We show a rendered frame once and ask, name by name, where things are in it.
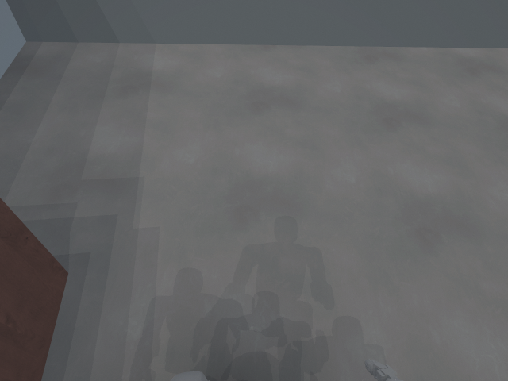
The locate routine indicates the robot right hand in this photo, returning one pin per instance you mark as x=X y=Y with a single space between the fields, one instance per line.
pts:
x=380 y=371

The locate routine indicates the table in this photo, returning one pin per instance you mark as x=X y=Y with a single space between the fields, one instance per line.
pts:
x=32 y=285

